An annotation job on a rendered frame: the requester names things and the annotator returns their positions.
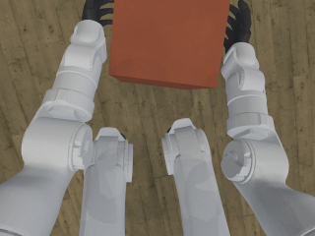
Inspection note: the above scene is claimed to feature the right robot hand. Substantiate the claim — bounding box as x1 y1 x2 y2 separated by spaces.
223 0 252 54

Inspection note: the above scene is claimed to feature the left robot forearm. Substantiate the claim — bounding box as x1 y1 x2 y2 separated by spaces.
21 20 107 160

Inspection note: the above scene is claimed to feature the robot right upper arm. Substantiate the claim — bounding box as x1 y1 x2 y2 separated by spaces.
220 138 315 236

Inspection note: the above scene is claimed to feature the robot thigh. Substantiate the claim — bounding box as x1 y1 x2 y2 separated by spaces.
161 125 230 236
79 136 133 236

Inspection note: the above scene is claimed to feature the right robot forearm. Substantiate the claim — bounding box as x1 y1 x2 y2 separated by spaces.
220 42 289 170

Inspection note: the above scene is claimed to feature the robot left thigh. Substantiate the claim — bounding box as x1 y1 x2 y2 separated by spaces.
79 136 133 236

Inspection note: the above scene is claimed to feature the left robot hand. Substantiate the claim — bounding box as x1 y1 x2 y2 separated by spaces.
82 0 114 27

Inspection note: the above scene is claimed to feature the robot left upper arm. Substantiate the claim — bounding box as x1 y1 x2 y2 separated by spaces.
0 116 95 236

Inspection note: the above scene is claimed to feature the robot right thigh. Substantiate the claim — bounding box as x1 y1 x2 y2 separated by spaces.
161 125 230 236

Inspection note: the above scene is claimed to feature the carton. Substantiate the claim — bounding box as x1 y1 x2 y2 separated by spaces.
108 0 230 89

